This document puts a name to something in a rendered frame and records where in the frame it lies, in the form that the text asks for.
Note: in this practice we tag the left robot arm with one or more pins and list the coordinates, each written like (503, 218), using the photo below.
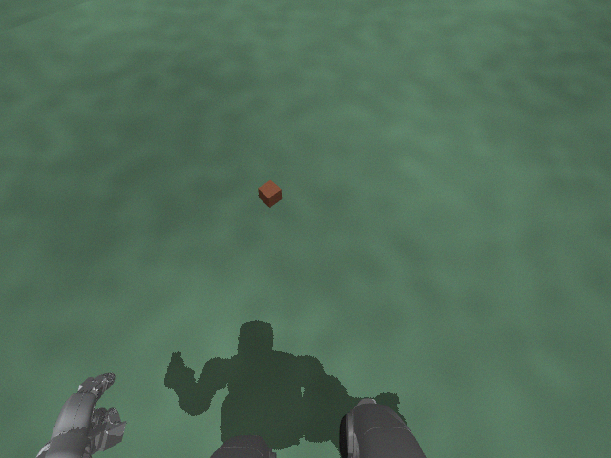
(66, 445)

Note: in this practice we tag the left robot hand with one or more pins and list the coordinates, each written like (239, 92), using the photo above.
(79, 415)

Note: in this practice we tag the cube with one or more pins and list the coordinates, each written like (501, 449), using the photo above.
(270, 193)

